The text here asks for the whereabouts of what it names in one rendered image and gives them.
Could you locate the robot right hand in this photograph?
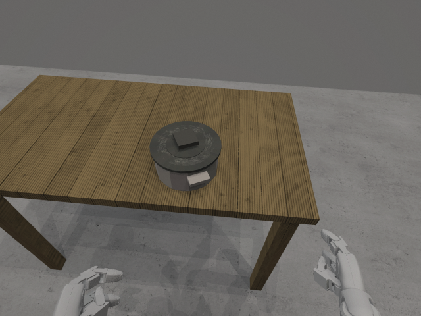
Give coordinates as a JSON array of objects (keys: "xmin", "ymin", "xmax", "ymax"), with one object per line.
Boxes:
[{"xmin": 314, "ymin": 229, "xmax": 366, "ymax": 297}]

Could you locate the table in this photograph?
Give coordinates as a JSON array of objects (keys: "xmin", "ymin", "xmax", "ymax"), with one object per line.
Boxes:
[{"xmin": 0, "ymin": 75, "xmax": 320, "ymax": 291}]

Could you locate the robot right forearm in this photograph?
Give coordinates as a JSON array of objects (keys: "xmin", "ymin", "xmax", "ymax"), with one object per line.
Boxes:
[{"xmin": 339, "ymin": 288, "xmax": 381, "ymax": 316}]

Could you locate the lid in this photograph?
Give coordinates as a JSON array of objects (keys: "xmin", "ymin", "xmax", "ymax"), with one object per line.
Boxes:
[{"xmin": 149, "ymin": 121, "xmax": 222, "ymax": 173}]

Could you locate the knob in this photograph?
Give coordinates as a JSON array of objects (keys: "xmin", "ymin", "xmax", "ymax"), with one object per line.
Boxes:
[{"xmin": 172, "ymin": 128, "xmax": 199, "ymax": 150}]

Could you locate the robot left hand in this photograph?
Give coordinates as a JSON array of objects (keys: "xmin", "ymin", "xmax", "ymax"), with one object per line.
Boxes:
[{"xmin": 53, "ymin": 266, "xmax": 124, "ymax": 316}]

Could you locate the pot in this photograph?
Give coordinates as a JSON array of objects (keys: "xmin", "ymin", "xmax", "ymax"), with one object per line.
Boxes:
[{"xmin": 155, "ymin": 159, "xmax": 218, "ymax": 191}]

